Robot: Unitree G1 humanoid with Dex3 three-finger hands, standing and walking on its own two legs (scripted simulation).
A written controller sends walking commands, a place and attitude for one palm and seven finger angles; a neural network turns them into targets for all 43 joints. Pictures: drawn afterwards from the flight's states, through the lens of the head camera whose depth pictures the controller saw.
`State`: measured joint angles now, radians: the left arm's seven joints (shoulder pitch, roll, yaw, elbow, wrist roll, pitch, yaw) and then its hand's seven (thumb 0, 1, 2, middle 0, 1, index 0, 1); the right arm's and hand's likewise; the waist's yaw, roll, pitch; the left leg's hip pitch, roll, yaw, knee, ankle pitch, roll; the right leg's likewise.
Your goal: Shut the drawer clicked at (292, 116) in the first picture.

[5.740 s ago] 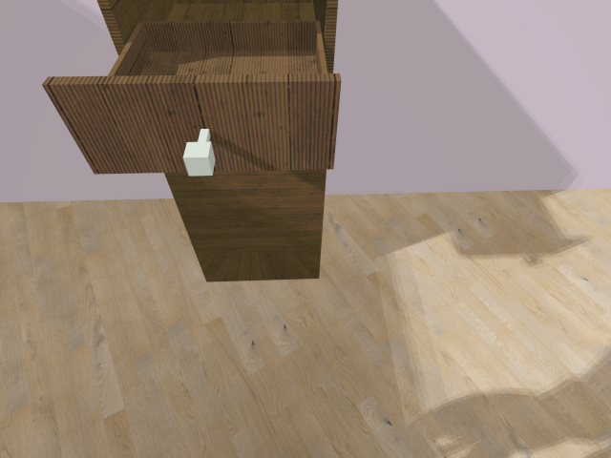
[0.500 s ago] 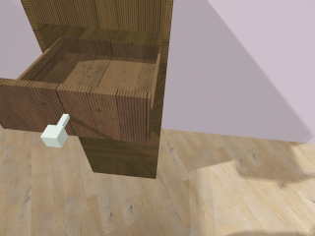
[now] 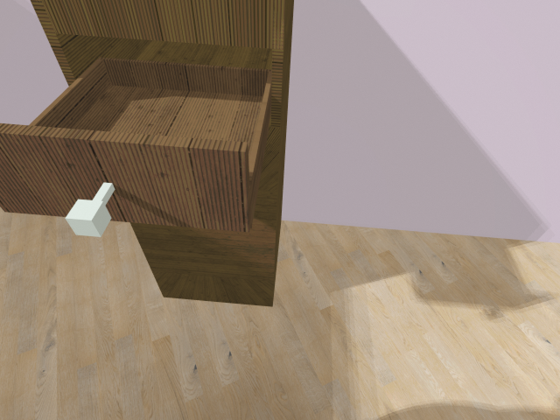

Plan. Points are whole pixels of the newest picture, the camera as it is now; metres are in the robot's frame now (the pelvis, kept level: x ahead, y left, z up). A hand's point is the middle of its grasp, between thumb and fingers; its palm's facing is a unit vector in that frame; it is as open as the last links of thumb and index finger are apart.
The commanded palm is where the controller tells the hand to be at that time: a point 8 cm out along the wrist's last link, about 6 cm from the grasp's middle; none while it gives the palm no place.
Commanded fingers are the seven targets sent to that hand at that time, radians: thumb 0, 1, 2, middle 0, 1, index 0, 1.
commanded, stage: come to a stop and stand still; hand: left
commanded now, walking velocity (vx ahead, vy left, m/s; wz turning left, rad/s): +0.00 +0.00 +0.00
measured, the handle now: (96, 207) +0.34 +0.27 +0.14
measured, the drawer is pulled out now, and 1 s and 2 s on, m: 0.30 0.30 0.30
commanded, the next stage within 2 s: look again from close up in 0.06 s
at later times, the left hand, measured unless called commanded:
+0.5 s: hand out of the picture +0.08 +0.26 -0.16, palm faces +0.03 -0.95 -0.30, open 7.4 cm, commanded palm none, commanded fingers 0.00 0.90 0.90 -0.20 -0.30 -0.20 -0.30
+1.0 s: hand (83, 361) +0.19 +0.27 +0.01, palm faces +0.28 -0.95 -0.12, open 7.1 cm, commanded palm +0.11 +0.31 -0.03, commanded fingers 0.00 0.90 0.90 -0.42 -0.54 -0.42 -0.54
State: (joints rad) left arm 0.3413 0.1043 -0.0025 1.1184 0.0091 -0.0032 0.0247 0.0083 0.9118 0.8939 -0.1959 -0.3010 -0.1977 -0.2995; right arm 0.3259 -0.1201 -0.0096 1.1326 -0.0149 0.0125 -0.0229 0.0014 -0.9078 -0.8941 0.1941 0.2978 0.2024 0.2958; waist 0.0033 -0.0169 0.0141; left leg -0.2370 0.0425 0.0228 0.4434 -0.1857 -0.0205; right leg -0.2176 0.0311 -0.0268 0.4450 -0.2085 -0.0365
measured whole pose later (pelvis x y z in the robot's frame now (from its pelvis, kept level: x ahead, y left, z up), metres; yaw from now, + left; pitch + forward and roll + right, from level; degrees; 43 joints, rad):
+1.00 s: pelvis -0.01 +0.04 -0.01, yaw +2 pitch -1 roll +0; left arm 0.38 0.25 0.19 0.15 -0.19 -0.24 -0.05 0.02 0.91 0.89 -0.26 -0.37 -0.26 -0.37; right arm 0.25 -0.25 -0.02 0.73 0.04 -0.24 -0.06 0.01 -0.90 -0.89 0.20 0.30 0.20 0.30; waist 0.00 0.00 -0.01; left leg -0.34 -0.03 0.01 0.60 -0.25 0.03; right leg -0.30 -0.04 -0.04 0.61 -0.29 0.01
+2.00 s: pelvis +0.03 +0.03 -0.01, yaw +3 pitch -2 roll -2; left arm 0.54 0.39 0.36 -0.55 -0.39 0.02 -0.38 0.02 0.90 0.89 -1.23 -1.42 -1.23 -1.41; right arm 0.21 -0.20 0.09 0.57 0.09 -0.40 -0.08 0.01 -0.90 -0.89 0.20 0.30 0.21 0.30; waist 0.10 0.05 -0.09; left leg -0.27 0.01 -0.01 0.64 -0.34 0.02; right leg -0.19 0.00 -0.05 0.57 -0.33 0.01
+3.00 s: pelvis +0.03 +0.02 -0.01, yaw +3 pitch -5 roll -1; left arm 0.36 0.40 0.45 -0.55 -0.44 0.33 -0.40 0.02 0.90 0.89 -1.40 -1.60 -1.40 -1.60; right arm 0.19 -0.25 0.11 0.61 0.11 -0.34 -0.09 0.01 -0.90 -0.89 0.20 0.30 0.21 0.30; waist 0.12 0.07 -0.06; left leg -0.18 0.01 -0.01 0.54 -0.28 0.00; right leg -0.12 0.00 -0.05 0.51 -0.30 -0.01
